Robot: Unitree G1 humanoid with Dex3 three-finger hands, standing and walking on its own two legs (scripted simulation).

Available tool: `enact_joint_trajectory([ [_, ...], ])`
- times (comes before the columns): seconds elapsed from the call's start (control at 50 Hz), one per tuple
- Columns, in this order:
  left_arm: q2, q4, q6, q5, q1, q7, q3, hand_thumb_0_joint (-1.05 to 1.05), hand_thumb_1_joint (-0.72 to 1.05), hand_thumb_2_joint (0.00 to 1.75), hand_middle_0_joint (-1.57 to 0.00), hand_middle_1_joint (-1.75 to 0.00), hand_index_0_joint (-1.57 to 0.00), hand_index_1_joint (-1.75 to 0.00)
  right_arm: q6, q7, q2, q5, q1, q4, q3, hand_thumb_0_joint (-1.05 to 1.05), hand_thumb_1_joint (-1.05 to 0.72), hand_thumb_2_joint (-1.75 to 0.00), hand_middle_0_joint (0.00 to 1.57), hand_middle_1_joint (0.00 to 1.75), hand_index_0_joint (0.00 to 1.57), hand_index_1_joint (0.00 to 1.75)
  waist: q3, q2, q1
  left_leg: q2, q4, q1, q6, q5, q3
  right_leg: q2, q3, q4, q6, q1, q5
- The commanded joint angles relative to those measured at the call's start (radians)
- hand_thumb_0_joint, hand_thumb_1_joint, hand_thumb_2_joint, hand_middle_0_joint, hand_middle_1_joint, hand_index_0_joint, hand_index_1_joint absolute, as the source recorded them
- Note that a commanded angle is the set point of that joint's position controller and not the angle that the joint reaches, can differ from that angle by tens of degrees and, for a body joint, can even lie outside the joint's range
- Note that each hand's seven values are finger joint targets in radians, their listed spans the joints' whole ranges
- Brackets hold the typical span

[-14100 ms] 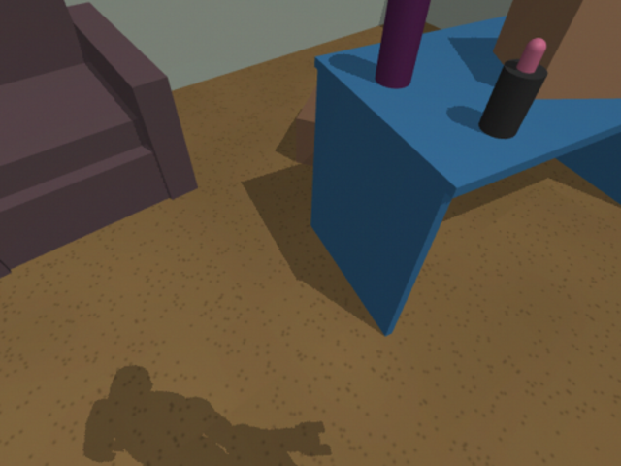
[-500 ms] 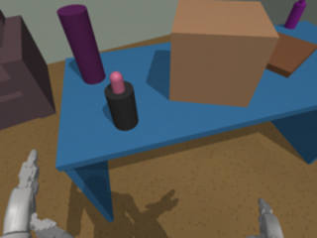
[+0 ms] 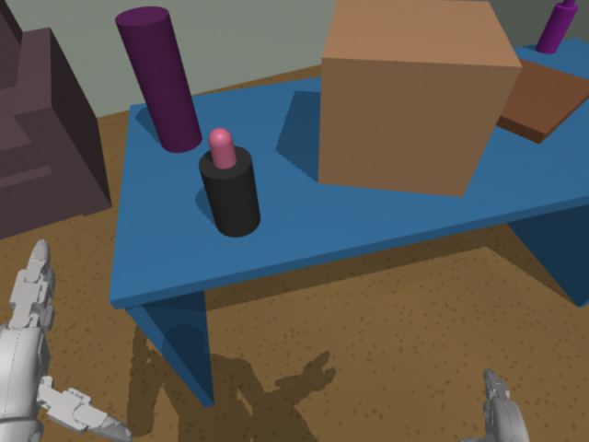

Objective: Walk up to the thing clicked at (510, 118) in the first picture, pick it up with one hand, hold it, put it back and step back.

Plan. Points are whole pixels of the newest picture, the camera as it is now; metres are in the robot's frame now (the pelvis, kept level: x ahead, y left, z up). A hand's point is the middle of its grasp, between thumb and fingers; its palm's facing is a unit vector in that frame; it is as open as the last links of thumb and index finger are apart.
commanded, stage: rise first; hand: left
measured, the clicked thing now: (229, 180) +0.50 +0.13 +0.06
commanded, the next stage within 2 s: go down in 0.14 s
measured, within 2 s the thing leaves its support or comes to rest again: neither
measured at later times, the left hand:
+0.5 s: hand (80, 327) +0.21 +0.23 +0.13, palm faces +0.26 -0.89 -0.37, open 17.7 cm
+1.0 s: hand (78, 241) +0.31 +0.27 +0.14, palm faces +0.09 -0.99 -0.12, open 17.7 cm
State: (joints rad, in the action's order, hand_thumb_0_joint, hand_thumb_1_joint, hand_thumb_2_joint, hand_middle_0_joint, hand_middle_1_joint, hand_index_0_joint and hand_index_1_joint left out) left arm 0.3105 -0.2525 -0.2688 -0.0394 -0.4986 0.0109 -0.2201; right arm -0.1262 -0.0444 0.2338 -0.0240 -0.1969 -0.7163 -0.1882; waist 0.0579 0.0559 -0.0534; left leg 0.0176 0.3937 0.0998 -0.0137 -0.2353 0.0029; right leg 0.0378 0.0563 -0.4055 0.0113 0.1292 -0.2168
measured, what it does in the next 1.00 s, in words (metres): stands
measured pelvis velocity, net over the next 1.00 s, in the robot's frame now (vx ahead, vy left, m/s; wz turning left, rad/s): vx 0.01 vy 0.01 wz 0.00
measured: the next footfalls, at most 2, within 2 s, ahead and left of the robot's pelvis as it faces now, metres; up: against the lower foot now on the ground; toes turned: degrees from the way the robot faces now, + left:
none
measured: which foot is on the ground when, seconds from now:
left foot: down 0.00-1.00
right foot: down 0.00-1.00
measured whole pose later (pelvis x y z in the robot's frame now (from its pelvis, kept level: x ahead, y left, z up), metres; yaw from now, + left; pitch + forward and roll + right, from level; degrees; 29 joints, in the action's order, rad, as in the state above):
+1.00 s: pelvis +0.01 +0.01 +0.00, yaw +0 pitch +0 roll +0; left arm 0.42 0.21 -0.02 -0.27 0.09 -0.36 -0.43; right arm -0.13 -0.11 0.22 -0.05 -0.21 -0.65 -0.08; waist -0.03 0.03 0.00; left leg 0.01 0.47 0.18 0.00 -0.28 0.00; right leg 0.05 0.05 -0.46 0.02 0.20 -0.25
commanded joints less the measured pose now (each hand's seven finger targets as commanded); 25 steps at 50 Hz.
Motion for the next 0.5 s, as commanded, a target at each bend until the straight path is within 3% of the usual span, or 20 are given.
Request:
enact_joint_trajectory([
  [0.0,0.163,-0.224,-0.084,-0.008,0.043,0.017,-0.108,0.0,-0.58,0.06,-0.03,-0.02,-0.01,-0.03,-0.055,-0.005,0.141,-0.001,0.074,0.173,-0.037,0.0,0.57,-0.04,0.05,0.05,0.05,0.05,-0.1,-0.049,0.003,-0.027,-0.057,0.005,0.029,0.163,0.028,-0.025,0.025,0.061,-0.015,-0.038,0.137],
  [0.04,0.17,-0.227,-0.088,-0.011,0.035,0.017,-0.113,0.0,-0.58,0.06,-0.02,-0.01,-0.01,-0.03,-0.048,0.0,0.109,-0.006,0.067,0.12,-0.018,0.0,0.57,-0.04,0.05,0.05,0.05,0.05,-0.062,-0.015,-0.014,-0.032,-0.061,0.026,0.027,0.151,0.031,-0.022,0.023,0.061,-0.017,-0.025,0.123],
  [0.06,0.175,-0.235,-0.09,-0.011,0.037,0.018,-0.121,0.0,-0.58,0.07,-0.02,-0.01,0.0,-0.03,-0.052,-0.003,0.139,-0.002,0.081,0.137,-0.045,0.0,0.57,-0.04,0.05,0.05,0.05,0.05,-0.078,-0.021,-0.008,-0.032,-0.058,0.018,0.027,0.155,0.032,-0.021,0.02,0.062,-0.017,-0.025,0.127],
  [0.12,0.17,-0.254,-0.098,-0.01,0.041,0.018,-0.119,0.0,-0.59,0.07,-0.02,-0.01,0.0,-0.03,-0.056,-0.001,0.121,-0.002,0.084,0.163,-0.02,0.0,0.57,-0.04,0.05,0.05,0.05,0.05,-0.099,-0.036,-0.007,-0.027,-0.058,0.011,0.029,0.156,0.027,-0.025,0.024,0.06,-0.016,-0.038,0.13],
  [0.14,0.179,-0.258,-0.099,-0.01,0.04,0.02,-0.126,0.0,-0.58,0.07,-0.02,-0.01,0.0,-0.03,-0.055,-0.003,0.145,-0.003,0.078,0.165,-0.043,0.0,0.58,-0.04,0.05,0.05,0.05,0.05,-0.096,-0.037,-0.003,-0.028,-0.058,0.015,0.028,0.166,0.027,-0.025,0.023,0.058,-0.018,-0.038,0.14],
  [0.2,0.173,-0.244,-0.1,-0.013,0.028,0.017,-0.127,0.0,-0.6,0.09,-0.03,-0.01,0.0,-0.04,-0.054,-0.001,0.134,-0.003,0.062,0.15,-0.037,0.0,0.57,-0.05,0.05,0.05,0.05,0.05,-0.064,-0.041,-0.007,-0.033,-0.057,0.023,0.03,0.142,0.031,-0.023,0.022,0.067,-0.014,-0.023,0.114],
  [0.24,0.192,-0.257,-0.101,-0.012,0.033,0.018,-0.15,0.0,-0.61,0.03,-0.05,-0.06,-0.06,-0.06,-0.055,-0.002,0.142,-0.003,0.056,0.139,-0.048,0.0,0.51,-0.05,0.05,0.05,0.05,0.05,-0.075,-0.032,-0.004,-0.029,-0.062,0.019,0.028,0.141,0.028,-0.025,0.022,0.061,-0.017,-0.024,0.117],
  [0.26,0.118,-0.28,-0.144,-0.027,0.109,-0.009,-0.122,0.0,-0.61,0.05,-0.06,-0.05,-0.05,-0.06,-0.056,0.017,0.093,0.009,0.096,0.141,0.006,0.0,0.51,-0.05,0.05,0.05,0.05,0.05,-0.115,-0.051,0.011,-0.03,-0.008,0.048,0.021,0.139,0.024,-0.027,0.018,0.02,-0.009,-0.005,0.113],
  [0.3,0.157,-0.205,-0.152,-0.036,0.06,-0.023,-0.168,0.0,-0.61,0.06,-0.06,-0.07,-0.05,-0.07,-0.051,0.015,0.151,0.01,0.091,0.159,-0.046,0.0,0.51,-0.05,0.05,0.05,0.05,0.05,-0.118,-0.078,0.009,-0.031,0.005,0.057,0.024,0.144,0.022,-0.023,0.018,0.011,-0.006,-0.005,0.121],
  [0.32,0.137,-0.192,-0.151,-0.036,0.064,-0.032,-0.143,0.0,-0.61,0.06,-0.06,-0.06,-0.05,-0.07,-0.051,0.016,0.154,0.007,0.094,0.195,-0.039,0.0,0.51,-0.05,0.05,0.05,0.05,0.05,-0.123,-0.081,0.014,-0.031,0.006,0.056,0.022,0.144,0.022,-0.026,0.019,0.008,-0.006,0.002,0.119],
  [0.34,0.152,-0.202,-0.152,-0.037,0.092,-0.036,-0.156,0.0,-0.61,0.06,-0.06,-0.05,-0.05,-0.06,-0.043,0.019,0.135,0.004,0.074,0.189,-0.024,0.0,0.52,-0.05,0.05,0.05,0.05,0.05,-0.117,-0.061,0.013,-0.031,0.007,0.062,0.021,0.134,0.023,-0.025,0.017,0.005,-0.007,0.009,0.111],
  [0.36,0.143,-0.211,-0.156,-0.038,0.125,-0.044,-0.144,0.0,-0.61,0.06,-0.06,-0.05,-0.05,-0.06,-0.037,0.021,0.124,0.006,0.08,0.185,-0.016,0.0,0.52,-0.05,0.05,0.05,0.05,0.05,-0.122,-0.041,0.018,-0.033,0.012,0.061,0.02,0.143,0.023,-0.023,0.017,-0.003,-0.009,0.015,0.121],
  [0.38,0.18,-0.194,-0.151,-0.047,0.147,-0.046,-0.181,0.0,-0.61,0.07,-0.05,-0.05,-0.04,-0.06,-0.033,0.019,0.14,0.002,0.073,0.176,-0.031,0.0,0.53,-0.05,0.05,0.05,0.05,0.05,-0.122,-0.042,0.017,-0.033,0.012,0.068,0.017,0.133,0.021,-0.025,0.018,-0.008,-0.008,0.02,0.11],
  [0.4,0.186,-0.196,-0.143,-0.047,0.171,-0.047,-0.184,0.0,-0.61,0.05,-0.06,-0.05,-0.05,-0.05,-0.03,0.016,0.154,0.003,0.079,0.191,-0.044,0.0,0.52,-0.05,0.05,0.05,0.05,0.05,-0.14,-0.041,0.019,-0.031,0.012,0.065,0.017,0.139,0.017,-0.025,0.02,-0.011,-0.01,0.016,0.116],
  [0.44,0.166,-0.174,-0.126,-0.056,0.177,-0.057,-0.171,0.0,-0.61,0.05,-0.05,-0.05,-0.05,-0.05,-0.03,0.019,0.115,0.0,0.067,0.196,-0.007,0.0,0.52,-0.05,0.05,0.05,0.05,0.05,-0.123,-0.04,0.017,-0.031,0.018,0.075,0.016,0.145,0.017,-0.025,0.021,-0.018,-0.008,0.024,0.122],
  [0.48,0.182,-0.159,-0.108,-0.072,0.233,-0.07,-0.185,0.0,-0.61,0.07,-0.05,-0.04,-0.04,-0.05,-0.023,0.013,0.123,-0.002,0.038,0.161,-0.021,0.0,0.52,-0.05,0.05,0.05,0.05,0.05,-0.132,-0.026,0.026,-0.03,0.025,0.074,0.015,0.16,0.017,-0.024,0.02,-0.028,-0.01,0.029,0.14],
])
